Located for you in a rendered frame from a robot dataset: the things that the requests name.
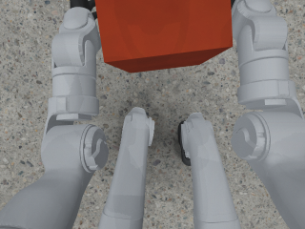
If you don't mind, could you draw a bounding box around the left robot upper arm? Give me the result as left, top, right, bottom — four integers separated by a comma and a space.
0, 124, 109, 229

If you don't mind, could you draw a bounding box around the carton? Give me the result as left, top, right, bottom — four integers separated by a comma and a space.
94, 0, 233, 73

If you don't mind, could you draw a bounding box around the robot left hand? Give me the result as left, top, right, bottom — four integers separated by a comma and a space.
70, 0, 97, 20

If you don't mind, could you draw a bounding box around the robot right thigh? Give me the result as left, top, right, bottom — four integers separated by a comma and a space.
181, 117, 241, 229

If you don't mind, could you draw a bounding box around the right robot upper arm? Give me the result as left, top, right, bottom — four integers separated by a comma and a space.
231, 112, 305, 229

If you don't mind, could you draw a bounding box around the robot left forearm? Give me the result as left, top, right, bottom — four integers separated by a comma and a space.
40, 7, 102, 162

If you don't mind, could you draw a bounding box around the right robot foot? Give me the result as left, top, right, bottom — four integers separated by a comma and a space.
177, 120, 191, 166

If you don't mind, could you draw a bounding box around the robot right forearm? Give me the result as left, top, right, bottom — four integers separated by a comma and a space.
231, 0, 305, 122

